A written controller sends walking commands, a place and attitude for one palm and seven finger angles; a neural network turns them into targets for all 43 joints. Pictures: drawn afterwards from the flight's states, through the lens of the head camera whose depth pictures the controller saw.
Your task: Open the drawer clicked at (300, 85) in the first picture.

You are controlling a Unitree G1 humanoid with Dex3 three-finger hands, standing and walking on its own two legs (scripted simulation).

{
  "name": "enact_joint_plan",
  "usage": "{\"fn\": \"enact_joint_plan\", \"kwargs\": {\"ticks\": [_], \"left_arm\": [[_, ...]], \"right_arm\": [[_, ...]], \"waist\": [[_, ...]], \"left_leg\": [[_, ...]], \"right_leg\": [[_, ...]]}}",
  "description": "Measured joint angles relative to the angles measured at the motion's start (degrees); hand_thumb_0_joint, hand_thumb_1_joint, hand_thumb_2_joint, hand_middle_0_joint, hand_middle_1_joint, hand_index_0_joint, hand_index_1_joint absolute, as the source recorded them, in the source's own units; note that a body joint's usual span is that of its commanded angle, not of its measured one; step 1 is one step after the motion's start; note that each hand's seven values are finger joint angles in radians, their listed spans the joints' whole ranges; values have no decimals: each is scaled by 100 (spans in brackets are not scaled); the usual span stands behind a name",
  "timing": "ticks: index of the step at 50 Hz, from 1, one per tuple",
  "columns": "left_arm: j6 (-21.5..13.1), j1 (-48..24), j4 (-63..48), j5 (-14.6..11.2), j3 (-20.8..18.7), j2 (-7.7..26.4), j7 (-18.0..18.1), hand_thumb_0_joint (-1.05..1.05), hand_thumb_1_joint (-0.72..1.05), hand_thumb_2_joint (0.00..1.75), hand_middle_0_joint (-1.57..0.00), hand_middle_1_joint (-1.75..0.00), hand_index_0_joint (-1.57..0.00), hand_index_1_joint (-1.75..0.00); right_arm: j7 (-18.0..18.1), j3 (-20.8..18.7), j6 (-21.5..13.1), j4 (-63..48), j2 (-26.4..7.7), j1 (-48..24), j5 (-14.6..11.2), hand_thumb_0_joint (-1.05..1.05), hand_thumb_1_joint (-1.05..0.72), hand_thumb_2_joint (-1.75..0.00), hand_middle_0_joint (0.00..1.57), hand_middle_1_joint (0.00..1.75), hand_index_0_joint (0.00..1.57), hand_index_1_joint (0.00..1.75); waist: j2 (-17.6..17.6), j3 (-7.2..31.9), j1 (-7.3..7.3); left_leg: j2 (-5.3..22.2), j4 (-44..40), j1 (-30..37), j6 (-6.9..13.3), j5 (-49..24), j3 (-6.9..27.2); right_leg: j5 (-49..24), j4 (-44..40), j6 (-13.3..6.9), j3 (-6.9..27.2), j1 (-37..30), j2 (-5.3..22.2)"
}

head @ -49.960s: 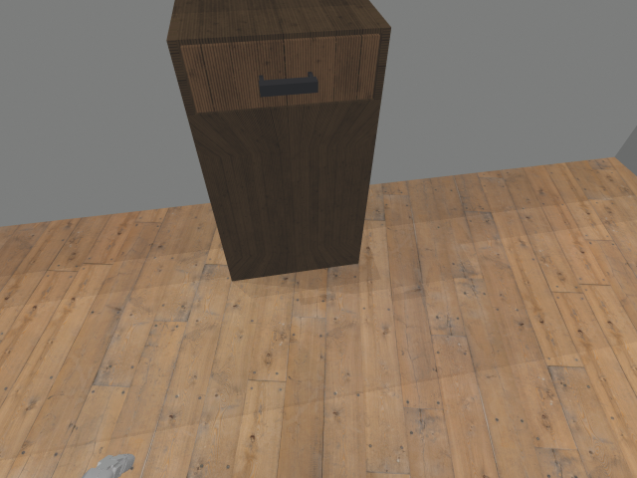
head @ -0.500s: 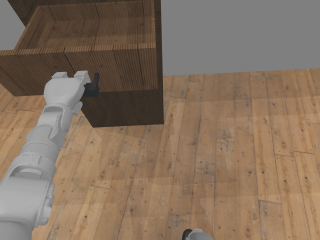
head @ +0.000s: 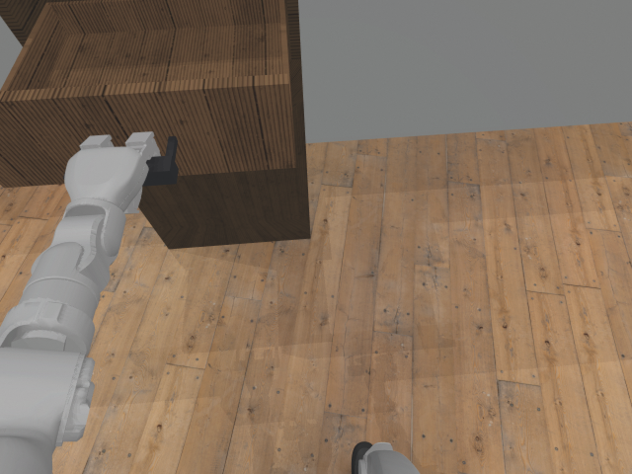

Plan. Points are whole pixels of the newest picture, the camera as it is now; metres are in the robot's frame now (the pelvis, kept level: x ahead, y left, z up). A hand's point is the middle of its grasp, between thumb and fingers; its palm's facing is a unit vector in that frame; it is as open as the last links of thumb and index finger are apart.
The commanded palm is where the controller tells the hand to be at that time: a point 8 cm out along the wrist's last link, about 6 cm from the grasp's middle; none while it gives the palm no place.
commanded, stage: pull the drawer open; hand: left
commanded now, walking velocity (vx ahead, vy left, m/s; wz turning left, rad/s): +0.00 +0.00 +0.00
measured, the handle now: (126, 159) +0.51 +0.26 +0.06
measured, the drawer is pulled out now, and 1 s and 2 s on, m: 0.29 0.29 0.30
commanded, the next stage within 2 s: open the thumb to release the handle in 1.92 s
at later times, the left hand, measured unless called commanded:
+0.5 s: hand (127, 207) +0.45 +0.25 +0.04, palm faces +0.01 -0.03 -1.00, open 6.2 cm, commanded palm +0.43 +0.27 +0.09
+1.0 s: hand (126, 197) +0.47 +0.26 +0.04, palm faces -0.06 +0.02 -1.00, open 6.2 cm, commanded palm +0.45 +0.25 +0.09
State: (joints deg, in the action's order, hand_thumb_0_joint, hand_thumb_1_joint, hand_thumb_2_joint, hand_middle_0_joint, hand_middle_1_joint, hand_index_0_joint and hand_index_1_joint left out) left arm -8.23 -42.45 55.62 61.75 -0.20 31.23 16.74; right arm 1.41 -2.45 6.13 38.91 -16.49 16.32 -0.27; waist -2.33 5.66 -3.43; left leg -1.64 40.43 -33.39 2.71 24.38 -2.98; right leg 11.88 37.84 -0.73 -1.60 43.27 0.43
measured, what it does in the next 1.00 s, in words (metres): stands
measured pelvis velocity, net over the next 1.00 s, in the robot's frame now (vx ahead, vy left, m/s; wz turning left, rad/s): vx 0.03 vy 0.00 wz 0.04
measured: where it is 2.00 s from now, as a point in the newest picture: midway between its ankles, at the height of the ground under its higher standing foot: outside the picture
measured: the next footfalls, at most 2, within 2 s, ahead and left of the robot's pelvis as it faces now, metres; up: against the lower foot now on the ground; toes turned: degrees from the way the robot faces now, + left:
none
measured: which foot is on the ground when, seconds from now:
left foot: down 0.00-1.00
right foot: down 0.00-1.00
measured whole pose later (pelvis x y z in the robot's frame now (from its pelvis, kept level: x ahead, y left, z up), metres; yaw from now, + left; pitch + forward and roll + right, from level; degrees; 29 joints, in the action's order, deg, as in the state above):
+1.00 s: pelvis +0.03 +0.00 +0.00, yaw +2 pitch +18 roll +0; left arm -8.0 -39.6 50.9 62.1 1.5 28.3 15.6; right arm 0.4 -3.9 6.9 40.5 -15.2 15.9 1.1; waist -3.7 5.9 -0.5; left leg -2.1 38.9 -30.6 1.6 24.5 0.3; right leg 14.6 37.0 -1.0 -3.5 39.9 0.8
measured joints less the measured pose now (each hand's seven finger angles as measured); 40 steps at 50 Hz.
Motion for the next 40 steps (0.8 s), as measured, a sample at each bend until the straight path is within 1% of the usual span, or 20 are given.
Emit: {"fn": "enact_joint_plan", "kwargs": {"ticks": [6, 11, 16, 23, 26, 30, 35, 37, 40], "left_arm": [[33, 547, -578, -119, -166, -65, -47, 1, 66, 77, -32, -135, -34, -135], [145, 1100, -1239, -182, -176, -220, -15, 1, 67, 78, -30, -135, -33, -135], [382, 1470, -1779, -192, -98, -326, -16, 1, 68, 77, -28, -135, -32, -135], [714, 1949, -2478, -268, 74, -463, -127, 2, 69, 76, -27, -135, -32, -135], [667, 1706, -2270, -194, 307, -550, -42, 1, 67, 78, -29, -135, -33, -135], [564, 1237, -1825, -57, 483, -614, -38, -1, 66, 81, -33, -135, -33, -135], [517, 858, -1337, -39, 553, -628, -162, -2, 63, 81, -37, -135, -34, -135], [448, 772, -1133, -58, 532, -603, -218, -2, 63, 81, -37, -135, -35, -135], [301, 672, -890, -64, 453, -552, -239, -2, 62, 82, -38, -135, -36, -135]], "right_arm": [[-26, -41, 43, -53, 6, 49, -38, 0, -90, -90, 20, 30, 21, 30], [-79, -76, 63, -71, 23, 25, -59, 0, -90, -90, 20, 30, 20, 30], [-137, -79, 64, -128, 47, -124, -62, 0, -90, -90, 20, 30, 20, 30], [-195, -58, 44, -237, 66, -304, -60, 0, -90, -90, 20, 30, 20, 30], [-135, -34, 16, -183, 34, -320, -43, 0, -90, -90, 20, 30, 20, 30], [-90, -28, 45, -38, 32, -420, 6, 0, -90, -90, 20, 30, 20, 30], [-99, -58, 51, 44, 120, -447, 57, 0, -90, -90, 20, 30, 20, 30], [-102, -48, 60, 43, 141, -393, 72, 0, -90, -90, 20, 30, 21, 30], [-87, -46, 67, 36, 144, -287, 73, 0, -90, -90, 20, 30, 21, 30]], "waist": [[-43, 33, 49], [-88, 76, 123], [-113, 77, 134], [-125, 81, 202], [-141, 53, 311], [-155, 53, 421], [-123, 60, 445], [-128, 86, 444], [-201, 112, 426]], "left_leg": [[25, -143, 178, 25, 14, -97], [29, -273, 345, 41, 29, -108], [24, -374, 500, 43, 47, -75], [-14, -460, 729, -14, -2, -18], [-42, -425, 783, -43, 36, 115], [-57, -376, 745, -6, 154, 253], [-126, -225, 622, -113, -71, 272], [-138, -207, 613, -121, -123, 258], [-93, -269, 644, -90, -6, 294]], "right_leg": [[-4, -104, 28, 98, -125, -50], [24, -207, 58, 114, -277, -64], [71, -295, 84, 93, -438, -60], [165, -426, 124, 94, -710, -36], [256, -391, 132, -10, -804, 8], [363, -273, 115, -142, -770, 42], [344, -251, 80, -144, -747, 120], [358, -280, 86, -125, -763, 127], [383, -239, 71, -153, -729, 78]]}}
